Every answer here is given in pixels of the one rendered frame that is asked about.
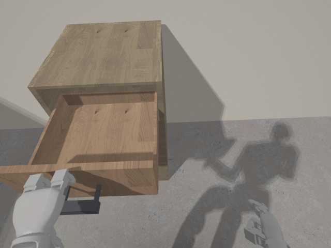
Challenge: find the left robot hand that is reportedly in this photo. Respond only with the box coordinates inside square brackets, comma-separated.
[12, 169, 76, 248]

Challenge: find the robot left forearm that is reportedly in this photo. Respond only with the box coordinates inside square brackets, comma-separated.
[11, 234, 51, 248]

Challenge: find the cabinet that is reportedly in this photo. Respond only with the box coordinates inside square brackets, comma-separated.
[27, 20, 169, 181]

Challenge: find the drawer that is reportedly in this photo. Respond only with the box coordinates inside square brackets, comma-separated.
[0, 89, 159, 198]

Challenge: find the robot right forearm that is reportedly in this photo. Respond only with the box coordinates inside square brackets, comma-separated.
[264, 238, 290, 248]

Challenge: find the handle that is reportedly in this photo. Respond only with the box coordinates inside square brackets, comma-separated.
[60, 184, 102, 215]

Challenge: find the right robot hand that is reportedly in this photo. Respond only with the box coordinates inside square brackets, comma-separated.
[244, 199, 284, 247]

